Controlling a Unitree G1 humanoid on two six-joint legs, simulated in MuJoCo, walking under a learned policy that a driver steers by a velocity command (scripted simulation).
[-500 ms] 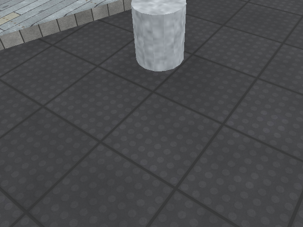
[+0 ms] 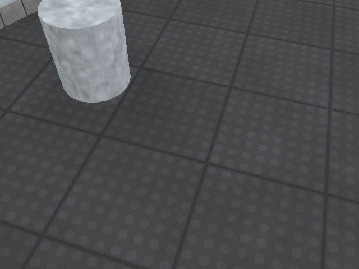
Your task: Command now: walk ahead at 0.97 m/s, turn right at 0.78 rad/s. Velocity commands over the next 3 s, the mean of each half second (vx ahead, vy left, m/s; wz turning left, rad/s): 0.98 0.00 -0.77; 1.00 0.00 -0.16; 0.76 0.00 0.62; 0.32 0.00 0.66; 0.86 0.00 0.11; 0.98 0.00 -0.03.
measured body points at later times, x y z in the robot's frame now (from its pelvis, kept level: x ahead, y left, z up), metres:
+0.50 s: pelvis +0.48 -0.02 +0.00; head +0.51 -0.03 +0.45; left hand +0.56 +0.27 -0.12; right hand +0.64 -0.31 -0.06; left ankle +0.68 +0.04 -0.71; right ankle +0.23 -0.02 -0.70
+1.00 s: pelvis +0.92 -0.21 -0.01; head +0.95 -0.23 +0.44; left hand +1.23 -0.12 -0.08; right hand +0.73 -0.40 -0.14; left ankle +0.73 +0.03 -0.63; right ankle +1.00 -0.32 -0.71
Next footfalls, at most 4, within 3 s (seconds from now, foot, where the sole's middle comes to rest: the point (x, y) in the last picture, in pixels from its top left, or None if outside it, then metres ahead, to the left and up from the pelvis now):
0.10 right None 0.26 -0.03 -0.75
0.50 left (168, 202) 0.72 0.03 -0.75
0.96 right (247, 139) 1.03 -0.34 -0.75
1.38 left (239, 72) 1.49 -0.38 -0.75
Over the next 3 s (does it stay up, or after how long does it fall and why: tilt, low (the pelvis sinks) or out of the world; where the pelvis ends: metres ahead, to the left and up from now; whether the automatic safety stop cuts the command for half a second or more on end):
stays up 2.24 -0.29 -0.01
